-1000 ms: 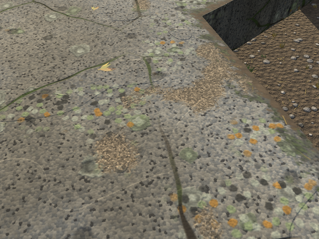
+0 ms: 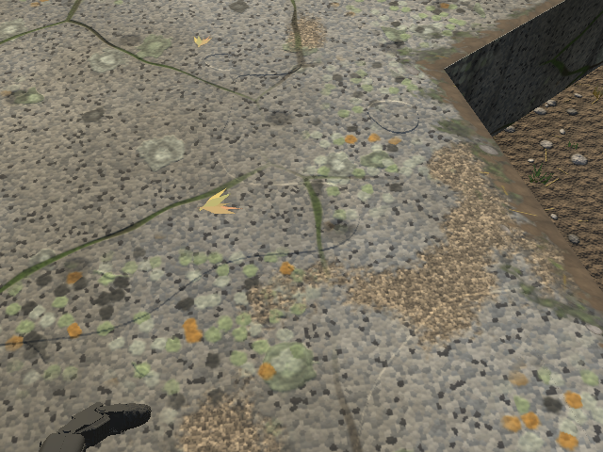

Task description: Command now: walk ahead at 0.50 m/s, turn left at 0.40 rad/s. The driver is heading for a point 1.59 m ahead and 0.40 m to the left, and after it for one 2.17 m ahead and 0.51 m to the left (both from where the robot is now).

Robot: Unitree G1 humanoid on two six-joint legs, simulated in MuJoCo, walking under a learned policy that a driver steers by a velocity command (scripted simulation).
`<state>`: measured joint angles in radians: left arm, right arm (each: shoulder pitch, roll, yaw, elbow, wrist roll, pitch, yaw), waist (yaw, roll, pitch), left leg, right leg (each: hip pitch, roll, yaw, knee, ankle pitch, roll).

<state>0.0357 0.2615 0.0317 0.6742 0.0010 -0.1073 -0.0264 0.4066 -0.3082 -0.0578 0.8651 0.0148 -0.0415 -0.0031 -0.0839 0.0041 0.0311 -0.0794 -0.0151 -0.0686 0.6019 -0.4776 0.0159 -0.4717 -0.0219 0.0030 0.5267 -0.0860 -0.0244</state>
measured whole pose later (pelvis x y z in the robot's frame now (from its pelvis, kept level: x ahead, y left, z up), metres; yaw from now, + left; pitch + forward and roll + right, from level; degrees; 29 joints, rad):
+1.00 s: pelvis +0.54 +0.14 +0.00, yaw +27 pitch +2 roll +1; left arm 0.03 0.27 0.03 0.72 0.00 -0.11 -0.05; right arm 0.40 -0.29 -0.07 0.79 0.01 -0.04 -0.01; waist -0.08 -0.03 0.01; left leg 0.04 -0.08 -0.12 0.36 -0.43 0.06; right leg -0.49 -0.01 0.00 0.47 0.00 -0.04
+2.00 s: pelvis +0.82 +0.25 +0.01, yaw +12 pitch +1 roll +3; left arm 0.27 0.29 0.07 0.77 0.01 0.02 0.02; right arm 0.06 -0.30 -0.09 0.82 -0.01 0.03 -0.05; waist 0.03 0.03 0.04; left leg -0.53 0.01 0.01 0.99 -0.44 -0.03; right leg -0.31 -0.01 0.02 0.55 -0.26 -0.05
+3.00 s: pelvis +0.97 +0.26 +0.02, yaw +0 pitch +1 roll +0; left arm 0.43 0.26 0.05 0.86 -0.01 -0.06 0.00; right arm 0.06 -0.31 -0.04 0.83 0.02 -0.08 0.05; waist 0.08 0.04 0.03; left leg -0.61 0.08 0.01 0.67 -0.06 0.00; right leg 0.08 0.01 0.01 0.18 -0.29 -0.02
